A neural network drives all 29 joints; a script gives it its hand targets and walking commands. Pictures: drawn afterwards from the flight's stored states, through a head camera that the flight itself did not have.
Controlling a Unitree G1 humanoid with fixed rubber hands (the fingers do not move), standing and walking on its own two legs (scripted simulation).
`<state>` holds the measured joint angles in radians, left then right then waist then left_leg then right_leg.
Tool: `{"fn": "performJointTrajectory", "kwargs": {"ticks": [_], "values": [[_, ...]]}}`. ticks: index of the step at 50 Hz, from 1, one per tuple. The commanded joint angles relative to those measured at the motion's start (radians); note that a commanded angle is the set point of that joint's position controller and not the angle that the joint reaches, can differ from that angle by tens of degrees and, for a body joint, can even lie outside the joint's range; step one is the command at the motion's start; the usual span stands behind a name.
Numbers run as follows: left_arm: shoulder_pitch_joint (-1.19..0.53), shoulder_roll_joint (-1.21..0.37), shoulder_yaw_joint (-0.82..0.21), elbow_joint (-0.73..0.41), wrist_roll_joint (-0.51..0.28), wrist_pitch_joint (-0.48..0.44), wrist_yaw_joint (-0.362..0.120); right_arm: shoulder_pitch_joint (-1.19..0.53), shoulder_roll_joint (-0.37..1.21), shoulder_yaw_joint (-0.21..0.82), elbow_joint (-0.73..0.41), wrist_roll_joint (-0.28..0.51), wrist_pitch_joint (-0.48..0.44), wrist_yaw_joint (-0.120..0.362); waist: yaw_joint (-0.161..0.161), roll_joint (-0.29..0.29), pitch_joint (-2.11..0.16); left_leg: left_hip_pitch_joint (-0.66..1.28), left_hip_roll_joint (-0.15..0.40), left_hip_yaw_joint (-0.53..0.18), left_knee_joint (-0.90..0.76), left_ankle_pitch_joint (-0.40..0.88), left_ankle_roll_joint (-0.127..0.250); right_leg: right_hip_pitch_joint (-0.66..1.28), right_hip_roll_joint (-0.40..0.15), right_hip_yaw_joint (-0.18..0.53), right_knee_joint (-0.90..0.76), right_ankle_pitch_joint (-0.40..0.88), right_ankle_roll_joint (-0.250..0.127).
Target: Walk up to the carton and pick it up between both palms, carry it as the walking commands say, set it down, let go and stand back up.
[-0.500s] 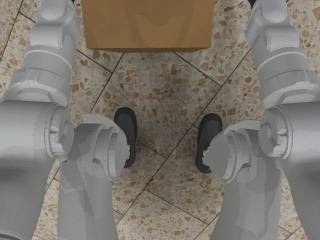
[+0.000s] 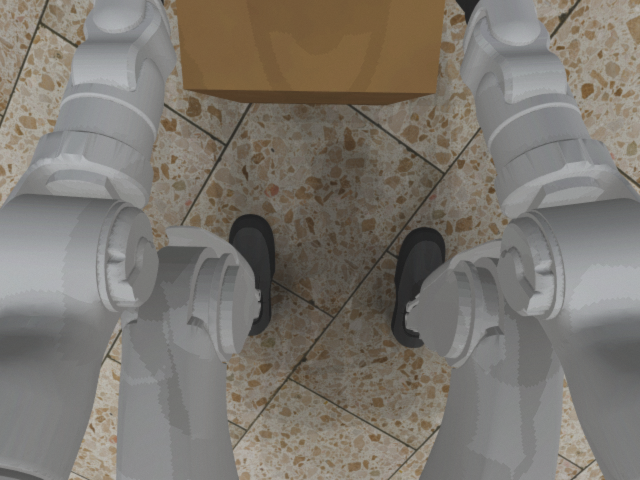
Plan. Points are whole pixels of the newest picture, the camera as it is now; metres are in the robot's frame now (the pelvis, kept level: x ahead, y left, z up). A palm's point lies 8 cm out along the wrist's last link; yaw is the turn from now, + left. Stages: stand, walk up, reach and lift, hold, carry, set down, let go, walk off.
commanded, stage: reach and lift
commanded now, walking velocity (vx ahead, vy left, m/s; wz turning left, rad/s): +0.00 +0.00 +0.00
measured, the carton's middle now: out of the picture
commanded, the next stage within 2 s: none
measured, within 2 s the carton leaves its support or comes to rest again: leaves its support in 0.54 s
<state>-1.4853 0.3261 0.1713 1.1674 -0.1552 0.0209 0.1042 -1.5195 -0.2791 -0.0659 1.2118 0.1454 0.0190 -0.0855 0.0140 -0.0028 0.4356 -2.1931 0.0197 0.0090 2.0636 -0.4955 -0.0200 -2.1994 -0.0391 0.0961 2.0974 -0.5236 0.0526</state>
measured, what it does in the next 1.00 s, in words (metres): stands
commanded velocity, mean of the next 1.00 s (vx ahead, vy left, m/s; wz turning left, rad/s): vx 0.00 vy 0.00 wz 0.00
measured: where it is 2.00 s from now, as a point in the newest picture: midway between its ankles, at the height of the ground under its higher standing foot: (332, 300)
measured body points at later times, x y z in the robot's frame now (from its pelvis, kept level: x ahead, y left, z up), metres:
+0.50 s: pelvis +0.00 +0.00 +0.00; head +0.38 -0.01 +0.23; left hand +0.55 +0.17 -0.20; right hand +0.55 -0.14 -0.21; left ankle +0.14 +0.13 -0.36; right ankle +0.12 -0.15 -0.36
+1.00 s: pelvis -0.01 +0.00 +0.00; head +0.36 -0.01 +0.24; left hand +0.57 +0.15 -0.15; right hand +0.56 -0.15 -0.17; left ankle +0.14 +0.12 -0.36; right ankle +0.12 -0.15 -0.36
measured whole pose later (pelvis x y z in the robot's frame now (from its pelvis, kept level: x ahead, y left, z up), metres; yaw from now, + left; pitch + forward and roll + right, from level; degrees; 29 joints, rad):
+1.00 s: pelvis -0.01 +0.00 +0.00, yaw +0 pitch +31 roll +1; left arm -1.51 0.25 0.26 0.91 -0.12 0.26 0.16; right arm -1.50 -0.32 -0.11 0.97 0.13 0.26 -0.14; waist 0.01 0.01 0.51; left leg -2.12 0.00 0.00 2.07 -0.48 -0.02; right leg -2.12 -0.02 0.10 2.11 -0.52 0.06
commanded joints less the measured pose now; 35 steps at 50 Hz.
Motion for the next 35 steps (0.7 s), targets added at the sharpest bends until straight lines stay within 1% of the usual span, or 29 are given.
{"fn": "performJointTrajectory", "kwargs": {"ticks": [1, 2, 3, 4, 5, 7, 8, 9, 10, 11, 12, 14, 16, 17, 18, 20, 23, 24, 25, 26, 27, 28, 29, 30, 31, 32, 33, 34, 35], "values": [[-0.44, -0.76, -0.132, -0.144, 0.042, 0.059, -0.238, -0.437, 0.598, 0.037, -0.19, -0.107, 0.029, 0.178, -0.057, 0.02, -1.051, 0.464, -0.127, 0.016, -0.105, 0.144, -0.032, 0.413, 0.127, -0.186, -0.093, 0.151, -0.044], [-0.475, -0.803, -0.147, -0.125, 0.025, 0.071, -0.258, -0.433, 0.605, 0.047, -0.206, -0.12, 0.029, 0.194, -0.07, 0.01, -1.062, 0.425, -0.137, 0.021, -0.098, 0.112, -0.03, 0.411, 0.119, -0.183, -0.099, 0.131, -0.055], [-0.441, -0.786, -0.119, -0.14, 0.062, 0.067, -0.258, -0.421, 0.644, 0.043, -0.156, -0.115, 0.037, 0.195, -0.047, -0.023, -1.068, 0.415, -0.138, 0.037, -0.089, 0.127, -0.03, 0.458, 0.126, -0.188, -0.1, 0.158, -0.037], [-0.424, -0.823, -0.124, -0.139, 0.073, 0.077, -0.264, -0.447, 0.647, 0.058, -0.228, -0.102, 0.027, 0.213, -0.023, 0.026, -1.028, 0.436, -0.136, 0.027, -0.104, 0.179, -0.025, 0.37, 0.127, -0.187, -0.091, 0.182, -0.044], [-0.456, -0.813, -0.115, -0.151, 0.089, 0.082, -0.263, -0.429, 0.67, 0.032, -0.185, -0.114, 0.037, 0.213, -0.025, 0.003, -1.075, 0.463, -0.141, 0.041, -0.101, 0.116, -0.031, 0.406, 0.127, -0.206, -0.095, 0.125, -0.045], [-0.417, -0.849, -0.14, -0.129, 0.093, 0.086, -0.269, -0.396, 0.677, 0.016, -0.175, -0.126, 0.043, 0.22, -0.027, 0.061, -1.027, 0.45, -0.144, 0.038, -0.11, 0.115, -0.032, 0.34, 0.13, -0.2, -0.08, 0.114, -0.051], [-0.42, -0.86, -0.136, -0.143, 0.088, 0.093, -0.278, -0.409, 0.69, 0.027, -0.175, -0.127, 0.05, 0.226, -0.025, 0.023, -1.033, 0.444, -0.147, 0.021, -0.111, 0.149, -0.027, 0.372, 0.13, -0.205, -0.071, 0.162, -0.043], [-0.442, -0.853, -0.143, -0.166, 0.108, 0.089, -0.28, -0.397, 0.713, 0.037, -0.18, -0.12, 0.047, 0.237, -0.014, 0.071, -1.033, 0.415, -0.136, 0.052, -0.08, 0.163, -0.026, 0.359, 0.14, -0.18, -0.084, 0.179, -0.048], [-0.467, -0.878, -0.176, -0.205, 0.064, 0.093, -0.292, -0.414, 0.69, 0.051, -0.208, -0.133, 0.05, 0.228, -0.078, 0.024, -1.093, 0.416, -0.144, 0.035, -0.073, 0.184, -0.034, 0.412, 0.125, -0.196, -0.074, 0.212, -0.041], [-0.509, -0.925, -0.193, -0.199, 0.026, 0.092, -0.299, -0.456, 0.714, 0.072, -0.257, -0.111, 0.048, 0.228, -0.047, 0.032, -1.135, 0.454, -0.149, 0.028, -0.074, 0.21, -0.039, 0.428, 0.121, -0.189, -0.067, 0.219, -0.051], [-0.459, -0.869, -0.171, -0.167, 0.06, 0.094, -0.292, -0.443, 0.723, 0.056, -0.223, -0.109, 0.052, 0.233, -0.017, 0.019, -1.071, 0.445, -0.141, 0.024, -0.1, 0.18, -0.029, 0.395, 0.122, -0.193, -0.076, 0.185, -0.046], [-0.459, -0.879, -0.145, -0.181, 0.086, 0.1, -0.294, -0.453, 0.729, 0.076, -0.211, -0.099, 0.057, 0.241, -0.007, -0.004, -1.047, 0.417, -0.144, 0.034, -0.089, 0.144, -0.014, 0.378, 0.127, -0.195, -0.071, 0.154, -0.051], [-0.523, -0.909, -0.185, -0.243, 0.031, 0.091, -0.298, -0.455, 0.743, 0.092, -0.235, -0.093, 0.059, 0.232, -0.042, -0.013, -1.144, 0.444, -0.147, 0.04, -0.058, 0.181, -0.019, 0.442, 0.132, -0.187, -0.075, 0.19, -0.054], [-0.49, -0.921, -0.201, -0.193, 0.038, 0.105, -0.3, -0.461, 0.73, 0.094, -0.236, -0.084, 0.061, 0.235, -0.02, 0.023, -1.096, 0.429, -0.142, 0.034, -0.077, 0.18, -0.025, 0.406, 0.128, -0.188, -0.077, 0.187, -0.056], [-0.527, -0.912, -0.181, -0.209, 0.04, 0.104, -0.307, -0.45, 0.78, 0.101, -0.22, -0.064, 0.072, 0.239, 0.002, 0.015, -1.122, 0.41, -0.135, 0.057, -0.067, 0.153, -0.018, 0.446, 0.127, -0.169, -0.093, 0.174, -0.057], [-0.531, -0.93, -0.203, -0.272, 0.036, 0.095, -0.302, -0.518, 0.791, 0.117, -0.309, -0.067, 0.059, 0.233, -0.005, -0.021, -1.204, 0.43, -0.156, 0.047, -0.072, 0.219, -0.015, 0.493, 0.138, -0.186, -0.079, 0.246, -0.047], [-0.595, -0.934, -0.283, -0.333, -0.02, 0.094, -0.28, -0.581, 0.767, 0.166, -0.367, 0.005, 0.048, 0.22, -0.013, 0.047, -1.412, 0.585, -0.146, 0.056, -0.048, 0.28, -0.032, 0.565, 0.13, -0.197, -0.059, 0.288, -0.047], [-0.598, -0.948, -0.269, -0.339, -0.03, 0.085, -0.286, -0.554, 0.798, 0.193, -0.353, 0.007, 0.053, 0.22, -0.014, -0.028, -1.45, 0.588, -0.153, 0.062, -0.043, 0.296, -0.024, 0.61, 0.132, -0.203, -0.07, 0.309, -0.045], [-0.579, -0.95, -0.269, -0.321, -0.013, 0.094, -0.275, -0.579, 0.779, 0.207, -0.382, 0.025, 0.044, 0.217, 0.013, 0.002, -1.448, 0.596, -0.147, 0.063, -0.054, 0.298, -0.023, 0.575, 0.134, -0.217, -0.058, 0.296, -0.042], [-0.605, -0.95, -0.293, -0.379, -0.042, 0.092, -0.269, -0.585, 0.797, 0.205, -0.4, 0.023, 0.054, 0.21, -0.02, 0.01, -1.526, 0.638, -0.138, 0.061, -0.043, 0.328, -0.032, 0.621, 0.136, -0.198, -0.066, 0.325, -0.041], [-0.615, -0.966, -0.287, -0.322, -0.028, 0.101, -0.269, -0.615, 0.804, 0.18, -0.39, 0.042, 0.052, 0.216, 0.001, 0.054, -1.508, 0.667, -0.139, 0.062, -0.073, 0.293, -0.035, 0.581, 0.131, -0.217, -0.061, 0.294, -0.046], [-0.554, -1.013, -0.303, -0.361, -0.04, 0.109, -0.262, -0.656, 0.804, 0.23, -0.515, 0.054, 0.045, 0.21, 0.013, 0.017, -1.655, 0.754, -0.16, 0.06, -0.056, 0.38, -0.027, 0.658, 0.136, -0.224, -0.051, 0.352, -0.045], [-0.582, -0.995, -0.286, -0.321, -0.037, 0.11, -0.266, -0.617, 0.777, 0.203, -0.4, 0.026, 0.057, 0.209, -0.032, 0.012, -1.564, 0.672, -0.143, 0.062, -0.068, 0.315, -0.038, 0.61, 0.128, -0.237, -0.072, 0.302, -0.042], [-0.535, -1.011, -0.291, -0.322, -0.021, 0.116, -0.262, -0.622, 0.829, 0.227, -0.455, 0.054, 0.049, 0.21, -0.002, -0.007, -1.595, 0.714, -0.151, 0.055, -0.081, 0.321, -0.017, 0.616, 0.146, -0.258, -0.049, 0.296, -0.036], [-0.558, -1.004, -0.306, -0.39, -0.013, 0.117, -0.258, -0.624, 0.876, 0.239, -0.474, 0.087, 0.065, 0.22, 0.055, 0.021, -1.688, 0.779, -0.152, 0.079, -0.069, 0.384, -0.024, 0.674, 0.153, -0.224, -0.067, 0.349, -0.037], [-0.497, -1.011, -0.288, -0.334, 0.015, 0.134, -0.249, -0.642, 0.841, 0.244, -0.487, 0.071, 0.067, 0.227, 0.044, 0.014, -1.678, 0.77, -0.152, 0.064, -0.074, 0.388, -0.02, 0.65, 0.15, -0.24, -0.054, 0.357, -0.035], [-0.541, -1.001, -0.303, -0.425, -0.018, 0.129, -0.245, -0.692, 0.826, 0.288, -0.588, 0.111, 0.062, 0.221, 0.032, -0.02, -1.85, 0.841, -0.15, 0.078, -0.062, 0.392, -0.015, 0.721, 0.151, -0.259, -0.065, 0.359, -0.027], [-0.562, -1.013, -0.3, -0.443, -0.022, 0.129, -0.245, -0.732, 0.857, 0.31, -0.598, 0.128, 0.071, 0.209, 0.07, -0.042, -1.918, 0.851, -0.163, 0.081, -0.063, 0.417, -0.019, 0.819, 0.15, -0.236, -0.065, 0.4, -0.026], [-0.482, -1.02, -0.297, -0.338, -0.007, 0.144, -0.239, -0.688, 0.847, 0.274, -0.528, 0.095, 0.079, 0.205, 0.04, -0.03, -1.776, 0.794, -0.155, 0.059, -0.084, 0.361, -0.01, 0.691, 0.153, -0.258, -0.054, 0.316, -0.028]]}}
